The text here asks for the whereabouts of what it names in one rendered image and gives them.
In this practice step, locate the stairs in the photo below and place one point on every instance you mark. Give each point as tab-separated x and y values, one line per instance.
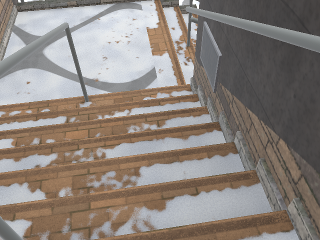
145	164
178	27

